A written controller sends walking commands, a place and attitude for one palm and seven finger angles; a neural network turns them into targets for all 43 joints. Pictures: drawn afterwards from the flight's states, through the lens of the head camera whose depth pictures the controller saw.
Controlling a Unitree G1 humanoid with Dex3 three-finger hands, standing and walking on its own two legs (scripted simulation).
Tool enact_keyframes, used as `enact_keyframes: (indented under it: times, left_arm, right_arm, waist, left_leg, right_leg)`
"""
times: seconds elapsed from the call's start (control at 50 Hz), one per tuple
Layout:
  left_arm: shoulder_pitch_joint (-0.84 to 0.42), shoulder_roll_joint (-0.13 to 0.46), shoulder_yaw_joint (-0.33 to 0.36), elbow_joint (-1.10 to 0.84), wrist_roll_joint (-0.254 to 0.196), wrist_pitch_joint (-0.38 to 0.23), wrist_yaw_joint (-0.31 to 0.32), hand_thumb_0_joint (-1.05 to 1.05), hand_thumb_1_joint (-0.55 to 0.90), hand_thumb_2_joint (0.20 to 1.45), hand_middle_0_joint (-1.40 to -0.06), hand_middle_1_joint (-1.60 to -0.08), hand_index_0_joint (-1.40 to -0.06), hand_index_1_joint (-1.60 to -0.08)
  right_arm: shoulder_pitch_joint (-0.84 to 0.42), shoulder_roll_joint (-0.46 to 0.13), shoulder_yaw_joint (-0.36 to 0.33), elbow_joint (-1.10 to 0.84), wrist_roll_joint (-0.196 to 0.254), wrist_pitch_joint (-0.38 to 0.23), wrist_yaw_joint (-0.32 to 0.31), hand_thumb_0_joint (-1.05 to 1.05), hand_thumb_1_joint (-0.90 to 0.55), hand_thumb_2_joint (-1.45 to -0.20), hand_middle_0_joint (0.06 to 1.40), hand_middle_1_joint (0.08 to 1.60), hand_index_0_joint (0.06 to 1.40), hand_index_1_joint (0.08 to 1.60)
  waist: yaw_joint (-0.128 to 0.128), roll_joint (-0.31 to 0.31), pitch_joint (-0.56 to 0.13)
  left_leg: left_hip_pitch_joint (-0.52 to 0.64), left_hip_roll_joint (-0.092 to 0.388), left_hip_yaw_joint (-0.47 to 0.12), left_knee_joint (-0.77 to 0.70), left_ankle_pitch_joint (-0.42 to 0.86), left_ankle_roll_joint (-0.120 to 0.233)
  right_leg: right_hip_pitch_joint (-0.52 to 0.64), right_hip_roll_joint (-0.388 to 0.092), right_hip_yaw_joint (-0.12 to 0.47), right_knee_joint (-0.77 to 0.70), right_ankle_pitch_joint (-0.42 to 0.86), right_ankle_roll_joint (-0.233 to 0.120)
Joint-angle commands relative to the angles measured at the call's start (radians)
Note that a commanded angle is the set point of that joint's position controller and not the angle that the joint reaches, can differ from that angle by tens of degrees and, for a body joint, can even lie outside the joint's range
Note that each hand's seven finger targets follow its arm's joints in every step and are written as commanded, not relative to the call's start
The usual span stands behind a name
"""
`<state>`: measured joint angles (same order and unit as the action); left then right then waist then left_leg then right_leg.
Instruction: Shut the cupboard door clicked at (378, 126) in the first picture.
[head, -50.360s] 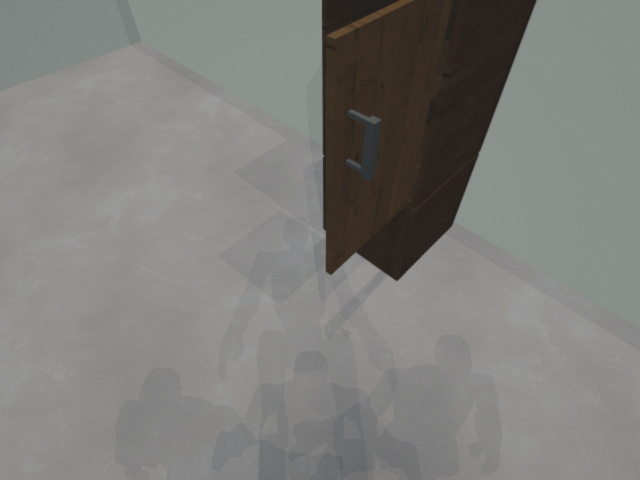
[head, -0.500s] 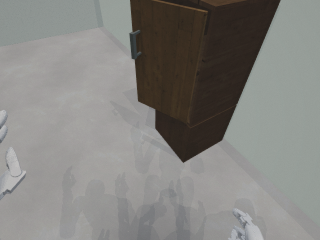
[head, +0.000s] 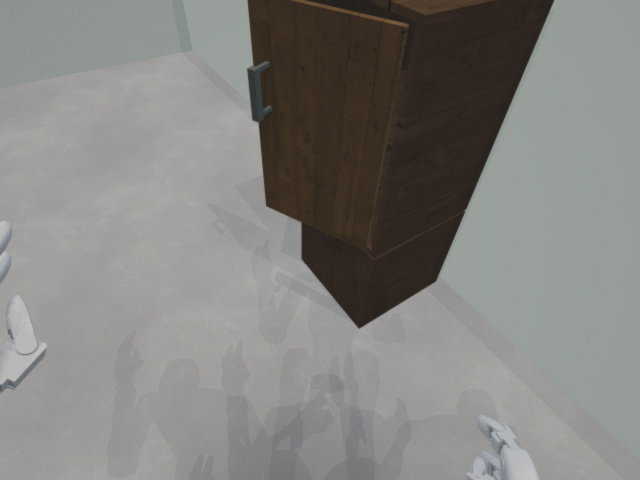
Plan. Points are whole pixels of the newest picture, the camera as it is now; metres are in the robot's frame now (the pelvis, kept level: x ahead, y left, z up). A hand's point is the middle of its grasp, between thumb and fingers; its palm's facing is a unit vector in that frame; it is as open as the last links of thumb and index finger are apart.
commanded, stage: let the arm hang, fingers relaxed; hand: left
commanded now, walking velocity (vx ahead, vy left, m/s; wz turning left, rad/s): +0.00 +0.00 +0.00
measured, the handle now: (261, 91) +0.91 +0.18 +0.05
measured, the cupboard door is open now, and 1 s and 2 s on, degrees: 25 25 25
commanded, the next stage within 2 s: look to check the result in 1.10 s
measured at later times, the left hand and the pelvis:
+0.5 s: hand out of the picture -0.07 +0.20 -0.17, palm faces +0.03 -0.98 -0.21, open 7.1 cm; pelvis -0.03 +0.00 +0.00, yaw +1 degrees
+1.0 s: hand out of the picture +0.01 +0.20 -0.17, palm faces +0.00 -0.97 -0.23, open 7.4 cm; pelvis -0.02 +0.00 +0.01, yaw +0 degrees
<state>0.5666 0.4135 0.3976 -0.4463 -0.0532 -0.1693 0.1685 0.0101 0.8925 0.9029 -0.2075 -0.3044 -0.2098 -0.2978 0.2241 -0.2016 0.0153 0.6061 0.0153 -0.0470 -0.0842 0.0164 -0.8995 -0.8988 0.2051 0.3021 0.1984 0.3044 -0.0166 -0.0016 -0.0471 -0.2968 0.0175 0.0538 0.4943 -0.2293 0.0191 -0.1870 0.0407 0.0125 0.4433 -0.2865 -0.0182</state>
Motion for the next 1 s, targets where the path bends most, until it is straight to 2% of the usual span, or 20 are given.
enact_keyframes:
  times: [0.0, 0.02, 0.06, 0.08, 0.12, 0.14, 0.18, 0.22, 0.28, 0.3, 0.32, 0.38, 0.42, 0.44, 0.52, 0.6, 0.7, 0.86, 0.98]
  left_arm:
    - [-0.133, -0.012, -0.3, 0.548, 0.053, 0.164, -0.147, 0.0, 0.9, 0.9, -0.2, -0.3, -0.2, -0.3]
    - [-0.162, -0.037, -0.311, 0.588, 0.064, 0.173, -0.156, 0.0, 0.9, 0.9, -0.2, -0.3, -0.2, -0.3]
    - [-0.211, -0.024, -0.321, 0.687, 0.069, 0.174, -0.163, 0.0, 0.9, 0.9, -0.2, -0.3, -0.2, -0.3]
    - [-0.233, -0.016, -0.326, 0.746, 0.071, 0.172, -0.163, 0.0, 0.9, 0.9, -0.2, -0.3, -0.2, -0.3]
    - [-0.269, -0.009, -0.341, 0.874, 0.076, 0.171, -0.159, 0.0, 0.9, 0.9, -0.2, -0.3, -0.2, -0.3]
    - [-0.283, -0.019, -0.35, 0.942, 0.075, 0.174, -0.156, 0.0, 0.9, 0.9, -0.2, -0.3, -0.2, -0.3]
    - [-0.303, -0.033, -0.364, 1.06, 0.074, 0.179, -0.149, 0.0, 0.9, 0.9, -0.2, -0.3, -0.2, -0.3]
    - [-0.287, -0.034, -0.368, 1.163, 0.074, 0.177, -0.146, 0.0, 0.9, 0.9, -0.2, -0.3, -0.2, -0.3]
    - [-0.254, -0.077, -0.362, 1.298, 0.07, 0.168, -0.144, 0.0, 0.9, 0.9, -0.2, -0.3, -0.2, -0.3]
    - [-0.248, -0.088, -0.356, 1.325, 0.07, 0.169, -0.143, 0.0, 0.9, 0.9, -0.2, -0.3, -0.2, -0.3]
    - [-0.236, -0.081, -0.356, 1.353, 0.07, 0.168, -0.144, 0.0, 0.9, 0.9, -0.2, -0.3, -0.2, -0.3]
    - [-0.231, -0.086, -0.363, 1.425, 0.067, 0.165, -0.146, 0.0, 0.9, 0.9, -0.2, -0.3, -0.2, -0.3]
    - [-0.221, -0.08, -0.363, 1.462, 0.067, 0.161, -0.147, 0.0, 0.9, 0.9, -0.2, -0.3, -0.2, -0.3]
    - [-0.222, -0.086, -0.365, 1.48, 0.066, 0.16, -0.147, 0.0, 0.9, 0.9, -0.2, -0.3, -0.2, -0.3]
    - [-0.203, -0.088, -0.368, 1.524, 0.068, 0.16, -0.144, 0.0, 0.9, 0.9, -0.2, -0.3, -0.2, -0.3]
    - [-0.206, -0.089, -0.367, 1.544, 0.068, 0.157, -0.141, 0.0, 0.9, 0.9, -0.2, -0.3, -0.2, -0.3]
    - [-0.221, -0.084, -0.366, 1.548, 0.07, 0.159, -0.14, 0.0, 0.9, 0.9, -0.2, -0.3, -0.2, -0.3]
    - [-0.259, -0.066, -0.363, 1.539, 0.071, 0.156, -0.141, 0.0, 0.9, 0.9, -0.2, -0.3, -0.2, -0.3]
    - [-0.298, -0.044, -0.36, 1.528, 0.069, 0.15, -0.144, 0.0, 0.9, 0.9, -0.2, -0.3, -0.2, -0.3]
  right_arm:
    - [-0.112, -0.271, -0.084, 0.032, 0.007, -0.075, 0.085, 0.0, -0.9, -0.9, 0.2, 0.3, 0.2, 0.3]
    - [-0.072, -0.255, -0.083, 0.054, -0.006, -0.056, 0.083, 0.0, -0.9, -0.9, 0.2, 0.3, 0.2, 0.3]
    - [-0.071, -0.254, -0.062, 0.061, -0.017, -0.018, 0.081, 0.0, -0.9, -0.9, 0.2, 0.3, 0.2, 0.3]
    - [-0.076, -0.248, -0.055, 0.07, -0.022, -0.006, 0.08, 0.0, -0.9, -0.9, 0.2, 0.3, 0.2, 0.3]
    - [-0.07, -0.23, -0.047, 0.099, -0.029, 0.017, 0.081, 0.0, -0.9, -0.9, 0.2, 0.3, 0.2, 0.3]
    - [-0.057, -0.212, -0.042, 0.123, -0.035, 0.029, 0.082, 0.0, -0.9, -0.9, 0.2, 0.3, 0.2, 0.3]
    - [-0.041, -0.189, -0.032, 0.17, -0.042, 0.044, 0.081, 0.0, -0.9, -0.9, 0.2, 0.3, 0.2, 0.3]
    - [-0.041, -0.185, -0.028, 0.212, -0.041, 0.047, 0.078, 0.0, -0.9, -0.9, 0.2, 0.3, 0.2, 0.3]
    - [-0.017, -0.139, -0.027, 0.287, -0.04, 0.045, 0.067, 0.0, -0.9, -0.9, 0.2, 0.3, 0.2, 0.3]
    - [-0.008, -0.131, -0.031, 0.305, -0.042, 0.046, 0.064, 0.0, -0.9, -0.9, 0.2, 0.3, 0.2, 0.3]
    - [0.001, -0.134, -0.034, 0.321, -0.038, 0.049, 0.061, 0.0, -0.9, -0.9, 0.2, 0.3, 0.2, 0.3]
    - [0.039, -0.128, -0.039, 0.372, -0.035, 0.051, 0.055, 0.0, -0.9, -0.9, 0.2, 0.3, 0.2, 0.3]
    - [0.056, -0.14, -0.046, 0.395, -0.03, 0.05, 0.052, 0.0, -0.9, -0.9, 0.2, 0.3, 0.2, 0.3]
    - [0.073, -0.137, -0.048, 0.409, -0.031, 0.049, 0.05, 0.0, -0.9, -0.9, 0.2, 0.3, 0.2, 0.3]
    - [0.088, -0.144, -0.054, 0.438, -0.027, 0.047, 0.047, 0.0, -0.9, -0.9, 0.2, 0.3, 0.2, 0.3]
    - [0.098, -0.141, -0.056, 0.457, -0.028, 0.044, 0.047, 0.0, -0.9, -0.9, 0.2, 0.3, 0.2, 0.3]
    - [0.09, -0.139, -0.056, 0.469, -0.03, 0.045, 0.049, 0.0, -0.9, -0.9, 0.2, 0.3, 0.2, 0.3]
    - [0.051, -0.147, -0.056, 0.466, -0.031, 0.04, 0.053, 0.0, -0.9, -0.9, 0.2, 0.3, 0.2, 0.3]
    - [0.02, -0.168, -0.054, 0.464, -0.03, 0.033, 0.053, 0.0, -0.9, -0.9, 0.2, 0.3, 0.2, 0.3]
  waist:
    - [-0.004, 0.094, -0.031]
    - [0.002, 0.039, -0.038]
    - [0.013, -0.06, -0.021]
    - [0.015, -0.129, -0.01]
    - [0.008, -0.188, 0.0]
    - [0.001, -0.175, 0.001]
    - [-0.003, -0.084, 0.006]
    - [0.012, 0.001, -0.002]
    - [0.015, 0.087, -0.015]
    - [0.015, 0.149, 0.005]
    - [0.02, 0.128, 0.025]
    - [0.013, 0.122, 0.051]
    - [0.015, 0.064, 0.073]
    - [0.008, 0.046, 0.065]
    - [0.015, 0.022, 0.094]
    - [0.011, -0.018, 0.092]
    - [0.009, -0.021, 0.136]
    - [0.011, 0.009, 0.131]
    - [0.011, 0.018, 0.096]
  left_leg:
    - [0.072, 0.107, -0.073, 0.033, 0.352, -0.007]
    - [0.064, 0.119, -0.087, 0.035, 0.322, 0.008]
    - [0.004, 0.124, -0.136, 0.004, 0.238, 0.038]
    - [-0.002, 0.114, -0.146, 0.003, 0.207, 0.04]
    - [0.03, 0.081, -0.139, 0.013, 0.152, 0.029]
    - [0.046, 0.066, -0.132, 0.012, 0.128, 0.024]
    - [0.063, 0.065, -0.135, -0.033, 0.122, 0.019]
    - [0.063, 0.073, -0.141, -0.072, 0.121, 0.019]
    - [0.077, 0.07, -0.128, -0.099, 0.077, 0.016]
    - [0.067, 0.072, -0.13, -0.117, 0.034, 0.016]
    - [0.069, 0.075, -0.135, -0.119, 0.024, 0.017]
    - [0.065, 0.08, -0.138, -0.147, -0.042, 0.016]
    - [0.07, 0.084, -0.14, -0.151, -0.05, 0.02]
    - [0.075, 0.088, -0.144, -0.161, -0.061, 0.021]
    - [0.077, 0.096, -0.146, -0.181, -0.08, 0.028]
    - [0.089, 0.097, -0.14, -0.183, -0.064, 0.029]
    - [0.082, 0.094, -0.139, -0.195, -0.077, 0.028]
    - [0.09, 0.093, -0.136, -0.206, -0.046, 0.021]
    - [0.121, 0.096, -0.129, -0.2, 0.041, 0.017]
  right_leg:
    - [-0.115, -0.138, 0.046, 0.04, 0.264, -0.018]
    - [-0.128, -0.119, 0.024, 0.058, 0.18, -0.021]
    - [-0.107, -0.1, 0.021, 0.074, 0.086, -0.025]
    - [-0.105, -0.104, 0.037, 0.056, 0.078, -0.03]
    - [-0.134, -0.132, 0.093, 0.009, 0.062, -0.046]
    - [-0.143, -0.144, 0.11, -0.01, 0.048, -0.052]
    - [-0.128, -0.132, 0.112, -0.019, 0.032, -0.044]
    - [-0.074, -0.114, 0.103, -0.026, 0.042, -0.033]
    - [-0.035, -0.116, 0.104, -0.06, 0.059, -0.039]
    - [-0.034, -0.114, 0.095, -0.072, 0.043, -0.043]
    - [-0.039, -0.11, 0.09, -0.086, 0.043, -0.044]
    - [-0.042, -0.111, 0.094, -0.116, 0.019, -0.049]
    - [-0.053, -0.109, 0.092, -0.131, 0.012, -0.051]
    - [-0.053, -0.111, 0.095, -0.133, 0.0, -0.051]
    - [-0.067, -0.106, 0.089, -0.133, -0.002, -0.049]
    - [-0.07, -0.113, 0.095, -0.136, -0.007, -0.048]
    - [-0.102, -0.112, 0.103, -0.145, -0.037, -0.044]
    - [-0.08, -0.117, 0.1, -0.145, 0.012, -0.038]
    - [-0.041, -0.124, 0.099, -0.151, 0.074, -0.036]
